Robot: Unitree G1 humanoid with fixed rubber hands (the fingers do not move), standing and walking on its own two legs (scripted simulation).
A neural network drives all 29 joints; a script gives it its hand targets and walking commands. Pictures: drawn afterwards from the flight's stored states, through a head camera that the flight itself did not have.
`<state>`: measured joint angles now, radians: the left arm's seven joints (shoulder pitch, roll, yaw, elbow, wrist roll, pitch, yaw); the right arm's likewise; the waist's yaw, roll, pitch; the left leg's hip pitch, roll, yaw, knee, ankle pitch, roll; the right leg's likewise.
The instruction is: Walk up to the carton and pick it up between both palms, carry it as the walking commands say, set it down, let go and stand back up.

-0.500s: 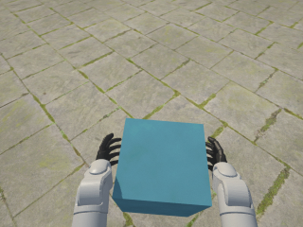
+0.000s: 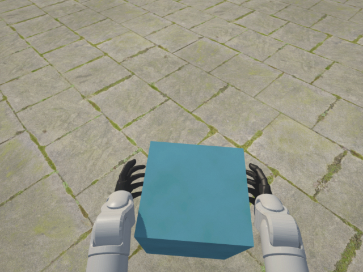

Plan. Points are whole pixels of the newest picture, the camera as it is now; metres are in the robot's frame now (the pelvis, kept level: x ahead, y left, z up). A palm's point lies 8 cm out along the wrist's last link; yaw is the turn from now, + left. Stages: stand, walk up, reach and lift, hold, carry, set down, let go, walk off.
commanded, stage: carry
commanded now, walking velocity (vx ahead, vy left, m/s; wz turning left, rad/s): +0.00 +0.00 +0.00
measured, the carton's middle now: (190, 205) +0.29 +0.00 -0.06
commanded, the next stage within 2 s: none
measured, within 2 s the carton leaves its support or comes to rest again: neither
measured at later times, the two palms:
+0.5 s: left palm (137, 141) +0.42 +0.14 +0.03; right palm (252, 145) +0.43 -0.16 +0.01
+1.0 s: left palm (147, 106) +0.55 +0.13 +0.03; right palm (248, 108) +0.56 -0.17 +0.01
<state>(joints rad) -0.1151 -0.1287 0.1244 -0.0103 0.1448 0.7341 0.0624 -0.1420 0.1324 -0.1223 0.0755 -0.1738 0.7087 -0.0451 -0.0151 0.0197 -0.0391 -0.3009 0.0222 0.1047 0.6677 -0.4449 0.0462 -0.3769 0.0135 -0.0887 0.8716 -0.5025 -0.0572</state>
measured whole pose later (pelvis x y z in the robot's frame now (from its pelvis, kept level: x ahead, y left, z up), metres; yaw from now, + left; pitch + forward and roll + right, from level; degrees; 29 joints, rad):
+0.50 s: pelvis +0.14 -0.01 +0.00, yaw +1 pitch +5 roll +0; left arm -0.12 -0.13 0.13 -0.01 0.15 0.73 0.06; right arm -0.15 0.13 -0.12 0.07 -0.18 0.72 -0.04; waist -0.01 0.04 -0.05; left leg -0.31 0.03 0.11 0.79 -0.45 0.04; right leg -0.33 0.00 -0.09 0.68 -0.42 -0.05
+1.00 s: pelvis +0.27 -0.03 +0.00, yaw +2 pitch +6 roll +2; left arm -0.12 -0.13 0.13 0.00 0.15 0.72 0.06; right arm -0.16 0.13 -0.12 0.07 -0.18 0.73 -0.05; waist -0.02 0.00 -0.05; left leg -0.37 0.00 0.10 0.81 -0.46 0.04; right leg -0.30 -0.02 -0.10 0.67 -0.47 -0.06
